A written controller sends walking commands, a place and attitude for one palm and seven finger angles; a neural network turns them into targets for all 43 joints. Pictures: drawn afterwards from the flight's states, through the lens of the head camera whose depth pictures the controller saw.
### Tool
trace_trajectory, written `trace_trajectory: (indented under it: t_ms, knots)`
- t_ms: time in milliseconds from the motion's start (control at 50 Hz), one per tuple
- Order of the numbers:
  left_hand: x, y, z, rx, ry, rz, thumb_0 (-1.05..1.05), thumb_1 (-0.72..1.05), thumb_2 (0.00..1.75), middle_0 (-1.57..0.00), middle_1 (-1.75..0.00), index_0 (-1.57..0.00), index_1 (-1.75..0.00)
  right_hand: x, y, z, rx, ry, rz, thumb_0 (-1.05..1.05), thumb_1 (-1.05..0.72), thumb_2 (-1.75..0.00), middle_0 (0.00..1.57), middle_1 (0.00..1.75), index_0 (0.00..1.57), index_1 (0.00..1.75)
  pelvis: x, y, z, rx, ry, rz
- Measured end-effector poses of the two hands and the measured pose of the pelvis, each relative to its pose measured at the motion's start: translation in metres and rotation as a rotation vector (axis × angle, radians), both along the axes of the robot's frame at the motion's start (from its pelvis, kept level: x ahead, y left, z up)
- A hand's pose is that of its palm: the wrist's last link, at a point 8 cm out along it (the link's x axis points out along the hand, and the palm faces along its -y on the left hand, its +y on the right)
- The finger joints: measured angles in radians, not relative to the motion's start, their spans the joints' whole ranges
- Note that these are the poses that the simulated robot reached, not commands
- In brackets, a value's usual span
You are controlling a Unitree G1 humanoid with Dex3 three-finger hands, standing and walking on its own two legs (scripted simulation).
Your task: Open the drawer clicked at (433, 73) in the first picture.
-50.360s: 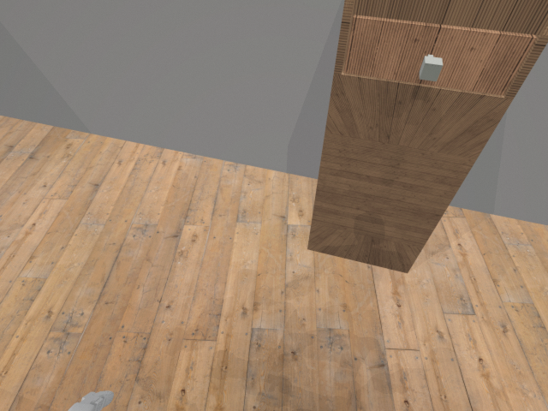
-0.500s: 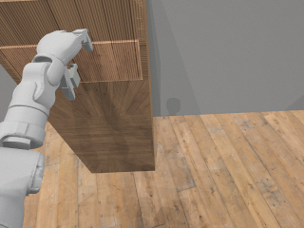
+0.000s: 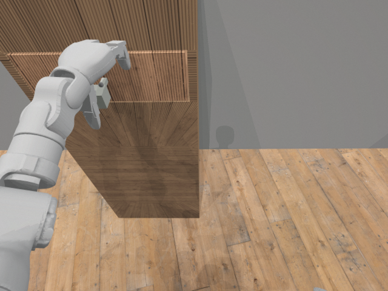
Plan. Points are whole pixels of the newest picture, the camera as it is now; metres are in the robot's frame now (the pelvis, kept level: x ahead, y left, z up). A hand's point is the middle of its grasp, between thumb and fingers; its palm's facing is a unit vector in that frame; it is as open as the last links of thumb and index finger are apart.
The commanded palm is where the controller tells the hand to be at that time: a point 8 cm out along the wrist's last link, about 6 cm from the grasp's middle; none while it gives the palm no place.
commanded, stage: move the hooked fingers above the handle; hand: left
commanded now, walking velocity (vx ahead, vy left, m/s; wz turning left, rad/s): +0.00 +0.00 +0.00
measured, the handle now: (100, 90) +0.51 +0.22 +0.13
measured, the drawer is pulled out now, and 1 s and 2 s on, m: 0.00 0.00 0.00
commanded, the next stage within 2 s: none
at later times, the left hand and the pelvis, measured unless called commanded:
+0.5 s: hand (69, 92) +0.45 +0.25 +0.18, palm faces -0.11 +0.05 -0.99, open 13.7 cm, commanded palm +0.45 +0.24 +0.26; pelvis +0.00 +0.00 +0.00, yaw +0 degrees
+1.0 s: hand (81, 91) +0.46 +0.23 +0.18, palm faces -0.13 +0.01 -0.99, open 13.7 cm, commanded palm +0.46 +0.24 +0.26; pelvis +0.00 +0.00 +0.00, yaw +0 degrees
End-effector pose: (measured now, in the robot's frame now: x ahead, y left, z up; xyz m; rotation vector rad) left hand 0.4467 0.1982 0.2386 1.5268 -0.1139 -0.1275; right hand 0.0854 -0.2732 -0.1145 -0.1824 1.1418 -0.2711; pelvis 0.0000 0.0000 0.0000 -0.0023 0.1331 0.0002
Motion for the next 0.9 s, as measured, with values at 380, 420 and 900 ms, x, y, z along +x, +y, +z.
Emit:
trace_trajectory:
  t_ms: [380, 420, 900]
  knots:
    - [0.004, 0.051, 0.013, 0.052, 0.058, 0.305, 0.00, -0.49, 0.30, -0.35, -1.22, -0.36, -1.23, -0.028, 0.010, -0.009, 0.064, 0.035, -0.069, 0.00, -0.90, -0.90, 0.20, 0.30, 0.20, 0.30, -0.001, -0.006, 0.001, 0.006, -0.002, -0.031]
    - [-0.001, 0.060, 0.008, 0.079, 0.086, 0.300, 0.00, -0.49, 0.30, -0.34, -1.21, -0.35, -1.22, -0.032, 0.005, -0.008, 0.044, 0.050, -0.063, 0.00, -0.90, -0.90, 0.20, 0.30, 0.20, 0.30, -0.001, -0.006, 0.001, 0.004, -0.004, -0.022]
    - [0.003, 0.048, 0.018, 0.082, 0.038, 0.299, 0.00, -0.49, 0.30, -0.31, -1.20, -0.35, -1.23, -0.012, 0.026, -0.012, 0.094, 0.020, -0.010, 0.00, -0.90, -0.90, 0.20, 0.30, 0.20, 0.30, -0.003, 0.005, 0.000, 0.002, 0.014, -0.015]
